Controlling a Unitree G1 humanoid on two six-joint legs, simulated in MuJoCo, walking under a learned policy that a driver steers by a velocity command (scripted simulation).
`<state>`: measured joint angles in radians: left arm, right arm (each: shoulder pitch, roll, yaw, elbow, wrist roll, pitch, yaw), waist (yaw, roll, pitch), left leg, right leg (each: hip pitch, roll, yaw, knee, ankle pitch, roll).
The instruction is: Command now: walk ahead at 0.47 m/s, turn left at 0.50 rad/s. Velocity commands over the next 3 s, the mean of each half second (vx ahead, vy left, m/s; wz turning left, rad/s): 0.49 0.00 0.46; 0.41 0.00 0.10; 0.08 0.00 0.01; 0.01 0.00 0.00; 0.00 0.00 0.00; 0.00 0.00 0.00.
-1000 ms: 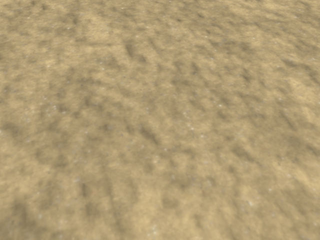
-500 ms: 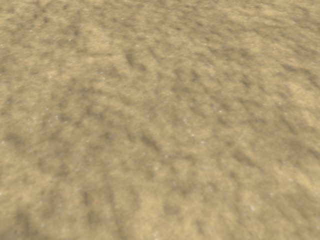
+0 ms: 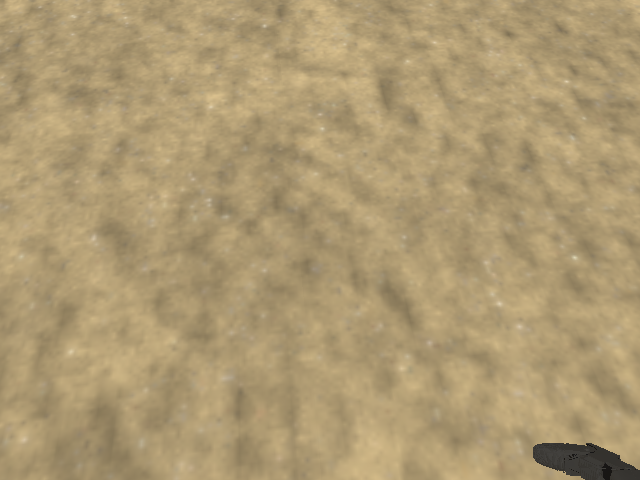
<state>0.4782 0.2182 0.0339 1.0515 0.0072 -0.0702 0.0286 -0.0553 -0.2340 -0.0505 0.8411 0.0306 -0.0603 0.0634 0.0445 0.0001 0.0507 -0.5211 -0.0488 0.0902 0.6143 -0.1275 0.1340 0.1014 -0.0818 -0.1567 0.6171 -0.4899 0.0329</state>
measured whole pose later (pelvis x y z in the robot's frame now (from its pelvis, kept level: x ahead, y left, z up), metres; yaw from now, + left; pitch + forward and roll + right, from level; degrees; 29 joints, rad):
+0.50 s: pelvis +0.30 -0.01 +0.01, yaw +14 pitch +2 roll +0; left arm 0.04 0.25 0.04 0.75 0.01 -0.15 -0.02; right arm 0.38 -0.28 -0.06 0.89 0.02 -0.05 -0.01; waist -0.07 0.02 0.01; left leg -0.13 -0.09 -0.18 0.71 -0.49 0.06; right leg -0.46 0.02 0.00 0.51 -0.10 -0.04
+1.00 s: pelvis +0.54 +0.07 +0.02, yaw +15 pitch +2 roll -1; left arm 0.35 0.28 0.04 0.94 0.00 -0.07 0.00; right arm 0.02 -0.24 -0.03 0.75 -0.02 -0.09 0.02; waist 0.07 0.00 0.03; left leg -0.48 0.00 0.00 0.50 -0.06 0.04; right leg -0.14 0.02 0.02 0.71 -0.51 0.01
